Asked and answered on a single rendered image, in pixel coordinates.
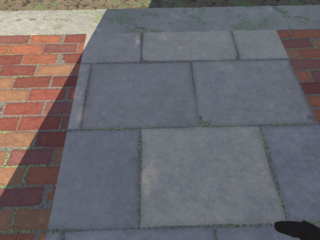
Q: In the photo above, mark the robot right hand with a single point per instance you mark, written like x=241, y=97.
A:
x=302, y=230

